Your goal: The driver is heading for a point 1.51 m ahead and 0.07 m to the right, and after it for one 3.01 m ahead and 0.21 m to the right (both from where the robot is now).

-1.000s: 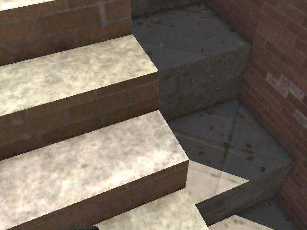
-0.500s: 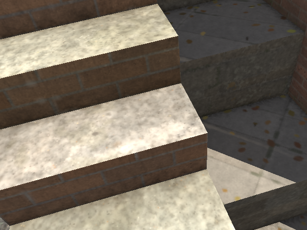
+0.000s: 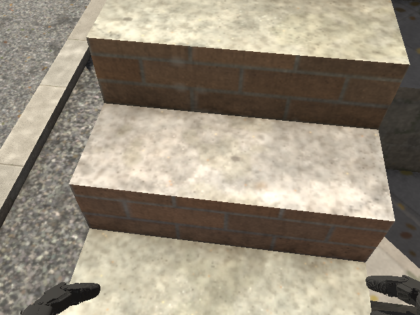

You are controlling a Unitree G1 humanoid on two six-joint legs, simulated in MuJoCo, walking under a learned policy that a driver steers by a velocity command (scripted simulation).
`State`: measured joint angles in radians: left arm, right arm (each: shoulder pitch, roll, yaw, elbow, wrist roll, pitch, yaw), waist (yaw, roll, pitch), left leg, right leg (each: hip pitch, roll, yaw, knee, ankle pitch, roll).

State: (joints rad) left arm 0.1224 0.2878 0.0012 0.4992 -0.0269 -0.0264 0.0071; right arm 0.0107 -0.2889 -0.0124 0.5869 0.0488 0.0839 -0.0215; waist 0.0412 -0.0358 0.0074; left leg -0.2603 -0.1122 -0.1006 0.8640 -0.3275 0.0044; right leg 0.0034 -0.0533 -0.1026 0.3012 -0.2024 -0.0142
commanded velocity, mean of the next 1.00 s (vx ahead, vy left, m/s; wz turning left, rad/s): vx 0.08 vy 0.00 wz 0.25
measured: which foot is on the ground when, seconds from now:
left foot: up 0.00-0.20, down 0.22-1.00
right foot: down 0.00-0.24, up 0.26-0.74, down 0.76-1.00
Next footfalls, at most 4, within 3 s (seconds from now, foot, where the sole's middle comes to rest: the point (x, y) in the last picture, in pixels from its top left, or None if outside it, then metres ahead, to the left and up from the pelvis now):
0.22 left None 0.15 0.15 -0.60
0.76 right None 0.16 -0.06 -0.60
1.72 left None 0.27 0.08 -0.41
2.12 right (293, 311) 0.37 -0.14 -0.41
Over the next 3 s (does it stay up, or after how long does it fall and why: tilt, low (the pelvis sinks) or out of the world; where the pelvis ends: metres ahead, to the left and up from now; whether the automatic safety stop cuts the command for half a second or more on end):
stays up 0.42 -0.08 0.37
